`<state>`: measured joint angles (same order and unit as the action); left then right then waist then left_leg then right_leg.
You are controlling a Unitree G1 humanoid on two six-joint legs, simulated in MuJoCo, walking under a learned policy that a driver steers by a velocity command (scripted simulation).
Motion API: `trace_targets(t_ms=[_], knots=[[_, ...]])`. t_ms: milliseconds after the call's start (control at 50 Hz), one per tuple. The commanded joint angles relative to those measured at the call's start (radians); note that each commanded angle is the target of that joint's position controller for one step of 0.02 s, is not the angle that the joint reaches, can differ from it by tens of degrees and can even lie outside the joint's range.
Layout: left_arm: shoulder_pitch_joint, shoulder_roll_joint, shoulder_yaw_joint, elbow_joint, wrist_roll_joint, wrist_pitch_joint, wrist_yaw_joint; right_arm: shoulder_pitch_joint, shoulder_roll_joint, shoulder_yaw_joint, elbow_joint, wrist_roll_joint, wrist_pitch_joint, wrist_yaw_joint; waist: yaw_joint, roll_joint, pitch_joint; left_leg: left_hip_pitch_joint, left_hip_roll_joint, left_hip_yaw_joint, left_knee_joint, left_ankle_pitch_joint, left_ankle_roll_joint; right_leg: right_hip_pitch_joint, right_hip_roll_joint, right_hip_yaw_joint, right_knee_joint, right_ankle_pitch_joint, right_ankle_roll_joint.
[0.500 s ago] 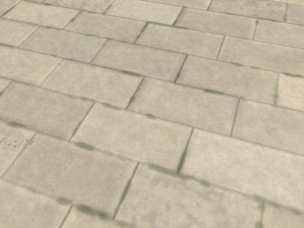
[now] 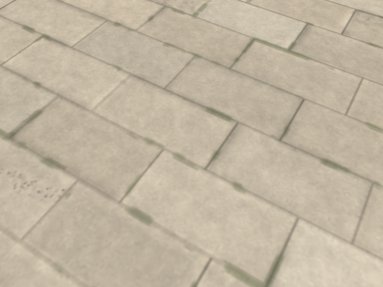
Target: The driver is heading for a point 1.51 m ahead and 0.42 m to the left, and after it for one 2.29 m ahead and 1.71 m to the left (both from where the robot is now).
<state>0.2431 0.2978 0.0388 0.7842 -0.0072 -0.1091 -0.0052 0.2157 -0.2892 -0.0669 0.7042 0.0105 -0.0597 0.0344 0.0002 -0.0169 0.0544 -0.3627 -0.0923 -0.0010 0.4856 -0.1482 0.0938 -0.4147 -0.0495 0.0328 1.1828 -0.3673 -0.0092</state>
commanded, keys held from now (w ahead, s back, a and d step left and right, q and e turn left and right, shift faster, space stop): w+q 0.70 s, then w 0.30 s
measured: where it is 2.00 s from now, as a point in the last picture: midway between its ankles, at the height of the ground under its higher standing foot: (109, 154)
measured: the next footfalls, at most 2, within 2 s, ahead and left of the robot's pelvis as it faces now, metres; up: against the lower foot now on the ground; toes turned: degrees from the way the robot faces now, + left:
right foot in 0.34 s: +0.40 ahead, -0.12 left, +0.00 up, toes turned +15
left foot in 0.86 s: +0.56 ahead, +0.23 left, +0.00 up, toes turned +30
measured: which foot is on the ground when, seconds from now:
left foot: down 0.00-0.36, up 0.38-0.84, down 0.86-1.00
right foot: up 0.00-0.32, down 0.34-0.86, up 0.88-1.00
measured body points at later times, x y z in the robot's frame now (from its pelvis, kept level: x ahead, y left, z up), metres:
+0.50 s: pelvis +0.29 -0.04 +0.00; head +0.32 -0.04 +0.45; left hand +0.36 +0.26 -0.09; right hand +0.46 -0.29 -0.11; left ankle +0.18 +0.07 -0.64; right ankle +0.36 -0.13 -0.73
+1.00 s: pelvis +0.52 +0.12 +0.00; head +0.54 +0.15 +0.45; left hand +0.44 +0.40 -0.13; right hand +0.79 -0.03 -0.09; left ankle +0.53 +0.21 -0.73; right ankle +0.50 -0.07 -0.64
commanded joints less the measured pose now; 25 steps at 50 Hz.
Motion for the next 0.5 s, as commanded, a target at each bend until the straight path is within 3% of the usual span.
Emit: trace_targets(t_ms=[20,80,160,240,300,320,340,360,380,400,420,440,460,500], knots=[[0.005,0.121,0.037,-0.091,0.02,-0.009,0.004,0.002,-0.117,-0.03,-0.079,-0.008,-0.013,-0.012,0.021,0.058,-0.096,0.201,0.26,-0.37,-0.273,0.135,0.207,-0.205,-0.072,0.048,-0.067,0.072,0.022],[-0.044,0.091,0.03,-0.117,0.026,0.012,0.012,0.029,-0.15,-0.039,-0.065,-0.002,-0.018,-0.029,0.017,0.061,-0.061,0.108,0.227,-0.285,-0.293,0.219,0.205,-0.209,-0.059,0.023,-0.212,0.183,0.07],[-0.204,0.052,0.016,-0.158,0.02,0.003,0.006,0.091,-0.162,-0.043,-0.04,0.009,-0.007,-0.046,-0.048,0.083,-0.044,0.073,0.163,-0.23,-0.262,0.126,0.137,-0.131,0.002,0.012,-0.528,0.445,0.082],[-0.286,0.08,0.025,-0.189,0.002,-0.012,-0.013,0.154,-0.161,-0.045,-0.014,0.018,0.007,-0.052,-0.076,0.101,-0.045,0.162,0.201,-0.326,-0.185,0.051,0.119,-0.095,0.036,0.04,-0.661,0.455,0.065],[-0.244,0.114,0.043,-0.186,-0.002,-0.024,-0.02,0.145,-0.159,-0.047,-0.016,0.014,0.019,-0.057,-0.04,0.137,-0.057,0.24,0.234,-0.415,-0.088,0.077,0.096,-0.036,0.043,0.051,-0.701,0.318,0.025],[-0.175,0.123,0.052,-0.169,-0.001,-0.028,-0.017,0.13,-0.147,-0.044,-0.022,0.013,0.022,-0.056,0.0,0.145,-0.079,0.232,0.214,-0.416,-0.036,0.109,0.078,0.059,0.048,0.031,-0.739,0.31,0.002],[-0.07,0.155,0.068,-0.152,0.011,-0.034,-0.01,0.125,-0.107,-0.029,-0.031,0.008,0.021,-0.051,0.052,0.124,-0.162,0.19,0.161,-0.376,0.106,0.137,0.046,0.246,0.0,0.057,-0.742,0.311,-0.04],[0.086,0.214,0.082,-0.143,0.023,-0.032,0.0,0.14,-0.048,-0.007,-0.054,-0.012,0.017,-0.049,0.105,-0.007,-0.315,0.051,0.088,-0.279,0.395,-0.053,0.005,0.518,-0.182,0.234,-0.719,0.276,-0.1],[0.143,0.269,0.097,-0.103,0.028,-0.017,-0.009,0.282,-0.016,0.005,-0.08,0.026,0.007,-0.048,0.031,-0.369,-0.406,-0.308,-0.019,-0.178,0.691,-0.467,-0.051,0.783,-0.377,0.714,-0.83,0.024,-0.252],[0.112,0.164,0.074,-0.127,0.008,-0.011,-0.012,0.256,-0.127,-0.014,-0.047,0.034,0.009,-0.052,0.058,-0.22,-0.315,-0.415,0.066,-0.205,0.81,-0.417,-0.067,0.728,-0.369,0.733,-0.872,-0.167,-0.225],[0.075,0.112,0.06,-0.134,0.005,-0.004,-0.006,0.142,-0.172,-0.028,-0.061,0.026,0.015,-0.051,0.086,-0.116,-0.194,-0.438,0.097,-0.175,0.83,-0.319,-0.075,0.609,-0.326,0.561,-0.881,-0.129,-0.183],[0.029,0.102,0.053,-0.136,0.016,0.002,-0.005,0.09,-0.159,-0.028,-0.072,0.015,0.019,-0.052,0.069,-0.044,-0.127,-0.402,0.129,-0.147,0.809,-0.249,-0.083,0.488,-0.284,0.438,-0.898,0.008,-0.164],[0.002,0.085,0.048,-0.127,0.019,0.006,-0.003,0.057,-0.144,-0.031,-0.085,0.007,0.02,-0.048,0.052,-0.042,-0.074,-0.385,0.156,-0.145,0.763,-0.204,-0.086,0.404,-0.247,0.35,-0.92,0.113,-0.163],[-0.014,0.072,0.045,-0.114,0.021,-0.001,-0.001,0.074,-0.104,-0.028,-0.088,0.02,0.029,-0.038,0.022,-0.096,-0.055,-0.319,0.19,-0.123,0.713,-0.166,-0.087,0.321,-0.205,0.223,-0.971,0.202,-0.156]])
